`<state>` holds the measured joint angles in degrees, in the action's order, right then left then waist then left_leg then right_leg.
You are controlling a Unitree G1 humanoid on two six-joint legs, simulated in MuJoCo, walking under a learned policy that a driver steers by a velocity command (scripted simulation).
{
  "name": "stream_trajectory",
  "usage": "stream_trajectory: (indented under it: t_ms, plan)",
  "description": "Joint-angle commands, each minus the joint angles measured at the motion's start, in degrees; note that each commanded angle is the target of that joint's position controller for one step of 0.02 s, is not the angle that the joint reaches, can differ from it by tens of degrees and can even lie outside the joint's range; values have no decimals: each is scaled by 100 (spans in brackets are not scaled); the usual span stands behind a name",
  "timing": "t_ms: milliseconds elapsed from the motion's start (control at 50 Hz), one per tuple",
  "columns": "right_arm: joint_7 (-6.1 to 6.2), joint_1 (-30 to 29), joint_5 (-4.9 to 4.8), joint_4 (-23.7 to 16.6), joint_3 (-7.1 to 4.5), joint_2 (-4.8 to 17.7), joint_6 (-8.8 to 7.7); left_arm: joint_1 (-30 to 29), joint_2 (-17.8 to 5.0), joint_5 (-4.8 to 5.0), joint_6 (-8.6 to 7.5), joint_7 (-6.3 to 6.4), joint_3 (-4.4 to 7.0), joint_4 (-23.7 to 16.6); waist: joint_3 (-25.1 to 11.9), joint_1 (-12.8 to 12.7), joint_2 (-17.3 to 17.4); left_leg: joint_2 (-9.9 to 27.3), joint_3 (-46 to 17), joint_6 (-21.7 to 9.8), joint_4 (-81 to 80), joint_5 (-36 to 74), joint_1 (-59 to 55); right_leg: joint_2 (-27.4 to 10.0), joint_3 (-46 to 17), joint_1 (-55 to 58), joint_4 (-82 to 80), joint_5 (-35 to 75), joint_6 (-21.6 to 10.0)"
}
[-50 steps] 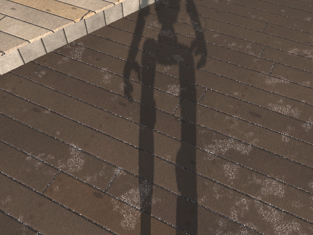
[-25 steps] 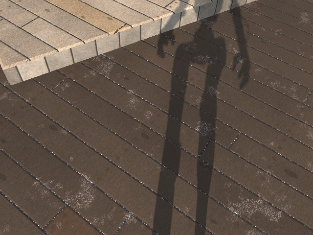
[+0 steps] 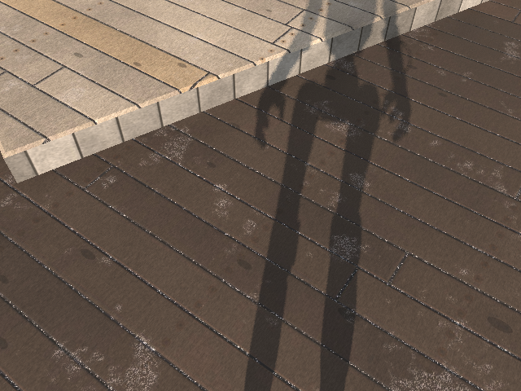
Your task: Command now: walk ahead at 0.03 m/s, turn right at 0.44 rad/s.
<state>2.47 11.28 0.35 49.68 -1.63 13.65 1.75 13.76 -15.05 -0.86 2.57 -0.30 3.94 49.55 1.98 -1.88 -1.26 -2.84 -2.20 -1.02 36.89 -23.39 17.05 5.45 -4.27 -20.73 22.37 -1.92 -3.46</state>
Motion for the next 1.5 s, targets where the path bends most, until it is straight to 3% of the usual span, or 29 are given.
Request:
stream_trajectory:
  t_ms: [20,40,60,80,120,160,240,340,400,440,460,480,500,540,580,600,660,720,860,940,960,980,1000,1020,1080,1120,1180,1420,1500]
  plan:
    - [97,1176,1,-37,-135,529,-123,-408,-741,75,32,15,212,-443,-327,529,-615,-94,72,-275,-1652,419,-1272,-1011,-1741,-477,-993,-2299,-182]
    - [154,1222,85,-110,-232,979,-157,-312,-483,131,26,18,154,-537,-291,432,222,886,-955,-514,-2548,-344,-1525,-564,-1248,-925,-130,-2649,167]
    - [172,481,140,-352,-380,1556,-145,-324,-233,171,-22,26,125,-666,-21,256,1804,2365,-2688,-1134,-3119,-731,-1044,467,102,-1685,1681,-2748,320]
    - [148,135,188,-462,-315,1196,-140,-381,-748,-78,-33,56,224,-564,122,189,882,2571,-2298,-1401,-2969,37,-128,-96,-35,-1315,2910,-2712,349]
    - [127,-445,144,-645,-150,668,-201,166,-704,-97,15,-11,279,-323,11,-298,402,1789,-1067,-1068,-2540,1470,169,-102,-8,-788,4058,-2081,350]
    - [126,-433,113,-750,-137,673,-235,335,-646,-126,87,-57,264,-259,-101,-232,722,1491,-410,-971,-2252,2417,-321,-187,202,-1061,4563,-1923,459]
    - [77,450,107,-570,-219,869,-214,-365,-507,-61,150,-168,161,-592,-179,333,853,1721,-232,-1132,-1851,3694,-1653,-394,353,-1531,3655,-2115,695]
    - [-74,468,149,-573,-333,1131,-182,-612,-430,48,181,-240,73,-870,-331,490,1154,1869,113,-1057,-1488,4094,-1538,-409,740,-468,2282,-2484,531]
    - [-195,491,187,-524,-400,1268,-186,-594,-460,45,144,-232,44,-951,-418,505,1282,1909,-49,-995,-1707,1860,-1184,-275,965,215,1394,-2497,253]
    - [-236,253,117,-523,-372,1129,-155,9,-369,-34,36,-201,21,-705,-293,60,895,1687,170,-724,-1298,478,-245,-111,1065,1542,-7,-1773,-4]
    - [-253,246,137,-543,-267,741,-152,595,-546,-79,-71,-155,60,-466,-434,-166,72,1345,585,-456,-410,-294,686,-615,221,2643,-480,-2058,-137]
    - [-329,16,165,-907,-57,37,-174,1086,-1214,-114,-167,-101,175,-499,-518,-345,-1608,591,1263,-21,1392,-1482,2255,-2501,-2426,3344,-1210,-3486,-645]
    - [-320,-485,264,-1015,-190,657,-165,1202,-1445,-75,-195,-52,250,-392,261,-575,-1183,498,559,-62,1830,-1092,2778,-2894,-3061,2329,-1596,-3391,-1238]
    - [-477,-328,50,-827,-286,891,-251,472,-826,-49,-264,-20,41,-464,751,-52,-609,786,223,-118,1909,120,2588,-2197,-1953,1923,-1744,-3196,-949]
    - [-535,218,148,-390,-314,888,-290,301,-541,-60,-412,27,-52,-482,482,126,-417,827,277,-148,2172,754,2282,-1626,-751,2241,-1639,-1382,-531]
    - [-555,330,152,-381,-273,737,-282,339,-691,-36,-486,28,-13,-473,215,157,-698,759,329,-106,2205,956,2121,-1697,-687,2159,-1655,-1172,-628]
    - [-556,22,62,-389,-282,659,-249,679,-586,-81,-636,10,-30,-264,422,31,-281,599,-39,-54,2356,1247,2618,-1726,-156,2327,-1715,-462,-613]
    - [-546,-223,124,-482,-275,564,-239,897,-574,-71,-680,48,-47,-117,546,-11,-311,484,-154,-7,2080,1482,2998,-1838,190,2461,-1736,-120,-595]
    - [-675,-1126,182,-970,-83,283,-288,1060,-583,-51,-774,125,-103,224,733,-113,-281,445,761,-308,251,1774,2278,-1912,1063,2589,-1480,1880,-505]
    - [-578,158,163,-722,-217,593,-315,931,-938,-103,-684,199,-47,290,-309,534,-542,-284,1180,-864,-139,947,386,-1964,1476,2807,866,5340,-304]
    - [-530,1012,214,-465,-320,778,-364,903,-994,-72,-650,205,-43,257,-815,923,-406,-385,994,-1050,-571,1076,-896,-1871,1559,2201,2145,4664,-217]
    - [-429,1756,266,-322,-492,1276,-368,935,-821,-53,-675,168,-102,80,-1389,1192,209,658,-458,-1404,-910,143,-2270,-1596,1607,968,3934,2440,-98]
    - [-400,1466,189,-451,-618,1802,-339,1106,-270,77,-738,19,-200,-318,-1946,677,1722,2302,-4075,-2411,-1770,-21,-3605,-190,1118,-1358,6089,-2662,211]
    - [-405,1354,5,-418,-602,1598,-308,338,-746,-34,-790,12,-112,-398,-1685,920,530,2112,-3978,-2234,-2097,222,-3426,-477,33,-1976,6344,-2318,91]
    - [-317,635,-5,-402,-422,1006,-357,207,-570,-65,-834,6,-155,-509,-214,256,-207,1538,-2134,-1676,-2335,1926,-1234,-1105,104,-1493,5112,-1540,122]
    - [-315,482,-29,-421,-360,870,-451,467,-498,-208,-602,-8,-181,-481,-183,3,41,1212,-1642,-1635,-2449,2601,-668,-1194,130,-1037,4674,-1621,307]
    - [-321,660,-42,-383,-381,1016,-541,194,-449,-230,-437,-62,-177,-633,-54,18,195,931,-1337,-1563,-2642,2579,-406,-1222,328,-1276,4003,-1198,529]
    - [-179,1825,39,19,-282,937,-597,-1878,-383,-115,-537,-189,-248,-1318,217,791,475,1038,-1206,-1025,-2415,4077,-2169,-830,668,-1931,1314,279,315]
    - [-119,1454,96,38,-286,1136,-633,-781,-683,-79,-619,-96,-135,-1027,-184,158,645,1133,-1054,-758,-1398,6333,-2246,-337,728,-183,772,-566,-116]
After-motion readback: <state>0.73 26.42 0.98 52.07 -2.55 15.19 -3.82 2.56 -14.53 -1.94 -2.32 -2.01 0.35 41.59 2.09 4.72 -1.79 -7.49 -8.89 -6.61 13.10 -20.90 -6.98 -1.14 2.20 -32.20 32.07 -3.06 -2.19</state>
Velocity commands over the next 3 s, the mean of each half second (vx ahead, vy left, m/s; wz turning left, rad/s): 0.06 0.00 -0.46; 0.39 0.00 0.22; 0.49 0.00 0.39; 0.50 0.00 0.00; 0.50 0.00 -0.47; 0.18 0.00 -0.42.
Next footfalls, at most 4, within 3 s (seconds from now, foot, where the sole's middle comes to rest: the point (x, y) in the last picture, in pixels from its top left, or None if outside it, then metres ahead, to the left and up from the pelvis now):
0.04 left None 0.04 0.11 -0.77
0.46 right None -0.02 -0.11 -0.77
0.96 left None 0.35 0.01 -0.77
1.54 right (323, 312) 0.70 -0.12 -0.77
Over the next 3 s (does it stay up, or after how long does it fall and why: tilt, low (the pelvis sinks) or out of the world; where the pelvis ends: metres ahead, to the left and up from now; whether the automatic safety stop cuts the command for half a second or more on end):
stays up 1.15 -0.06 0.01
